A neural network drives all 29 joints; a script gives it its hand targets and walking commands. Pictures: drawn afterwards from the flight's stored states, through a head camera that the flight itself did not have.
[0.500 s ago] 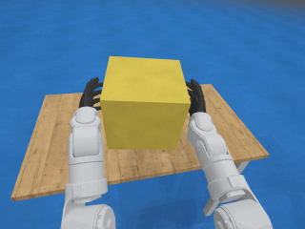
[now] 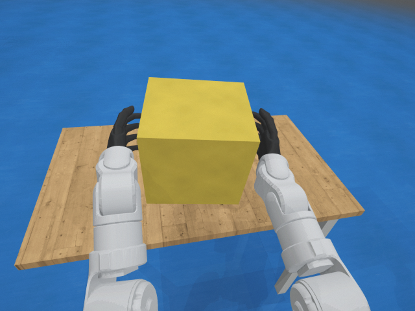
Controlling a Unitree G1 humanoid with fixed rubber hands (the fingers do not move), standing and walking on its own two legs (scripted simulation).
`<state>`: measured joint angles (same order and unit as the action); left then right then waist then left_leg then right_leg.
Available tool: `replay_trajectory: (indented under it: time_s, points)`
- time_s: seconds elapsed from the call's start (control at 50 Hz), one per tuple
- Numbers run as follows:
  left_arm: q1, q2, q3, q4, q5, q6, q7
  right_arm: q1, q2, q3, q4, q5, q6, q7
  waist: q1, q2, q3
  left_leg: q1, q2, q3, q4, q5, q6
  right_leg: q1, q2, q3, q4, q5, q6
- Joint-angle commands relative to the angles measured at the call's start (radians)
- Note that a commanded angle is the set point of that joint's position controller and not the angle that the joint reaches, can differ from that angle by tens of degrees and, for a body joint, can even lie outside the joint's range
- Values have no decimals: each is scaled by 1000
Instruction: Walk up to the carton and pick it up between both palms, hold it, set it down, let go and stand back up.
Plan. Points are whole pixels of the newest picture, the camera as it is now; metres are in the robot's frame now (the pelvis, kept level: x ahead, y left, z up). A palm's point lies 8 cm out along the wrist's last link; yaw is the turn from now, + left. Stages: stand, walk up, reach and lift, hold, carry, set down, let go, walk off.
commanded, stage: hold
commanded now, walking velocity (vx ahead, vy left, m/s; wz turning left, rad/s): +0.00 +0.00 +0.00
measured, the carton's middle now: (195, 143) +0.38 +0.02 +0.17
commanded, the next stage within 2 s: none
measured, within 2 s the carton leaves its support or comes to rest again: neither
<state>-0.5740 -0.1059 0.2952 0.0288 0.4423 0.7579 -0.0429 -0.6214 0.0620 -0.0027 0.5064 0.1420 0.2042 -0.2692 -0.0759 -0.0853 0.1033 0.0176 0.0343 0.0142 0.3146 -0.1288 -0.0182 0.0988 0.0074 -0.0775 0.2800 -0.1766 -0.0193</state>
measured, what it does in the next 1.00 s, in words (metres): stands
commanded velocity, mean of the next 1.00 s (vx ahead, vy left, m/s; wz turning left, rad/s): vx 0.00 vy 0.00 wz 0.00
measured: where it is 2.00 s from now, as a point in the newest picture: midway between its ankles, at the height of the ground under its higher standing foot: outside the picture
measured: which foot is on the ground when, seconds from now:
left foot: down 0.00-1.00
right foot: down 0.00-1.00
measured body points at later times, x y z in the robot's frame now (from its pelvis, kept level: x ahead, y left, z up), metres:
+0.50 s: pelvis +0.00 +0.00 +0.00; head -0.04 +0.04 +0.45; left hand +0.37 +0.16 +0.18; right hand +0.37 -0.12 +0.18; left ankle +0.04 +0.13 -0.75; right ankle +0.00 -0.10 -0.75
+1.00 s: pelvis +0.00 +0.00 +0.00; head -0.04 +0.04 +0.45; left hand +0.37 +0.15 +0.18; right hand +0.37 -0.12 +0.18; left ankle +0.04 +0.13 -0.75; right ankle +0.00 -0.10 -0.75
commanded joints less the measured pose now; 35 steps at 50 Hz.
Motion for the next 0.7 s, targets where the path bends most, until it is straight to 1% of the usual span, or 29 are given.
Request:
replay_trajectory:
  time_s: [0.0, 0.02, 0.04, 0.08, 0.12, 0.14, 0.18, 0.2, 0.22, 0.24, 0.26, 0.28, 0.3, 0.32, 0.34, 0.36, 0.4, 0.42, 0.44, 0.46, 0.5, 0.52, 0.54, 0.56, 0.58, 0.6, 0.64, 0.66, 0.68]
  points:
    - [-595, -467, -464, -45, -168, -68, -134, -771, 444, 317, -293, 18, -77, 126, -13, 87, -364, 182, -45, 54, -10, 121, 35, -75, 29, -54, -55, 90, 46]
    - [-607, -471, -453, -44, -166, -73, -137, -766, 454, 311, -274, 23, -73, 125, -8, 82, -369, 178, -48, 60, -11, 124, 39, -74, 28, -46, -49, 105, 51]
    - [-600, -456, -456, -62, -159, -72, -138, -746, 452, 322, -270, 25, -71, 123, -18, 83, -391, 200, -50, 58, -12, 143, 40, -66, 20, -44, -45, 142, 62]
    - [-588, -472, -453, -66, -161, -67, -143, -742, 447, 327, -279, 33, -68, 114, -28, 93, -391, 215, -51, 51, 6, 204, 29, -34, 28, -46, -38, 213, 65]
    - [-585, -463, -468, -103, -162, -63, -151, -717, 443, 328, -269, 38, -66, 112, -41, 105, -410, 241, -53, 50, 17, 254, 17, -25, 33, -50, -42, 235, 61]
    - [-581, -460, -455, -103, -157, -62, -153, -729, 444, 341, -291, 42, -69, 112, -26, 99, -419, 251, -55, 51, 23, 265, 21, -16, 33, -56, -37, 244, 60]
    - [-573, -456, -441, -76, -147, -58, -156, -755, 431, 343, -307, 50, -73, 109, -20, 97, -394, 222, -52, 44, 17, 247, 21, -17, 29, -54, -39, 243, 59]
    - [-561, -448, -430, -88, -143, -60, -155, -744, 445, 357, -314, 54, -76, 108, -1, 98, -406, 214, -56, 56, 14, 239, 30, 10, 28, -53, -38, 241, 61]
    - [-562, -443, -435, -83, -143, -61, -152, -750, 445, 367, -321, 54, -78, 109, 0, 82, -397, 205, -54, 53, 9, 231, 31, 2, 29, -51, -30, 244, 65]
    - [-565, -451, -449, -124, -156, -66, -148, -745, 439, 375, -336, 62, -83, 109, 0, 83, -433, 210, -55, 52, 14, 258, 27, 11, 36, -52, -32, 266, 64]
    - [-585, -453, -458, -104, -160, -66, -147, -765, 435, 370, -343, 60, -82, 110, -9, 82, -415, 213, -54, 50, 5, 228, 24, -19, 35, -52, -39, 228, 62]
    - [-591, -449, -462, -98, -156, -68, -144, -756, 441, 358, -309, 47, -80, 111, -9, 87, -391, 218, -47, 57, 6, 238, 26, -43, 35, -57, -42, 217, 61]
    - [-588, -453, -456, -89, -149, -68, -143, -729, 433, 341, -277, 43, -76, 116, -12, 111, -370, 220, -47, 55, 1, 198, 24, -56, 29, -50, -53, 163, 52]
    - [-581, -454, -446, -89, -142, -63, -141, -728, 424, 325, -271, 46, -76, 120, -10, 115, -335, 221, -45, 55, -15, 162, 27, -79, 32, -55, -59, 106, 50]
    - [-602, -459, -448, -85, -143, -63, -144, -730, 427, 312, -261, 34, -73, 124, -19, 124, -319, 215, -42, 59, -15, 152, 26, -84, 25, -48, -64, 89, 38]
    - [-584, -455, -445, -63, -142, -58, -144, -716, 416, 303, -247, 25, -76, 127, -23, 117, -327, 213, -39, 53, -23, 130, 29, -94, 27, -59, -64, 64, 44]
    - [-591, -472, -455, -58, -147, -60, -143, -762, 423, 299, -282, 20, -91, 129, -13, 112, -358, 208, -43, 58, -13, 143, 33, -73, 27, -51, -61, 93, 45]
    - [-580, -451, -422, -32, -135, -60, -143, -756, 423, 296, -249, 12, -85, 129, -8, 98, -314, 191, -46, 64, -24, 106, 35, -77, 24, -51, -69, 69, 49]
    - [-599, -447, -418, -23, -142, -62, -148, -771, 432, 288, -265, 9, -88, 129, -9, 91, -336, 185, -45, 62, -31, 73, 38, -74, 21, -55, -63, 57, 54]
    - [-605, -454, -420, -27, -142, -65, -148, -753, 438, 291, -232, 9, -83, 127, -14, 93, -316, 184, -43, 63, -31, 95, 42, -75, 23, -52, -64, 69, 52]
    - [-619, -483, -455, -81, -162, -75, -145, -763, 441, 296, -279, 18, -98, 128, -25, 114, -421, 231, -44, 58, -1, 174, 32, -63, 26, -47, -48, 136, 49]
    - [-615, -478, -485, -94, -167, -74, -141, -766, 436, 306, -308, 19, -100, 125, -48, 127, -452, 254, -44, 54, 15, 226, 19, -47, 30, -52, -48, 177, 51]
    - [-606, -494, -482, -105, -171, -77, -138, -764, 433, 319, -310, 37, -97, 123, -32, 123, -452, 259, -45, 47, 27, 267, 15, -49, 34, -52, -43, 209, 47]
    - [-589, -467, -484, -107, -167, -75, -137, -735, 429, 335, -289, 40, -93, 120, -39, 131, -439, 268, -43, 44, 31, 274, 13, -48, 34, -60, -38, 224, 48]
    - [-580, -463, -476, -90, -158, -69, -138, -729, 422, 332, -271, 35, -85, 119, -35, 131, -405, 256, -46, 50, 31, 271, 8, -44, 32, -53, -44, 222, 48]
    - [-589, -450, -458, -84, -155, -67, -143, -712, 419, 319, -239, 26, -76, 118, -38, 105, -375, 246, -46, 50, 20, 235, 9, -54, 37, -61, -47, 184, 50]
    - [-587, -455, -453, -95, -154, -73, -143, -710, 423, 324, -256, 22, -82, 125, -33, 98, -386, 240, -49, 50, 2, 205, 18, -67, 35, -64, -50, 159, 46]
    - [-586, -463, -455, -73, -155, -71, -144, -751, 424, 324, -305, 24, -90, 127, -25, 109, -405, 227, -46, 46, 2, 188, 25, -63, 29, -56, -51, 150, 46]
    - [-601, -461, -449, -83, -155, -78, -141, -764, 435, 323, -299, 27, -92, 129, -11, 102, -394, 212, -46, 48, -3, 190, 27, -58, 31, -55, -54, 149, 49]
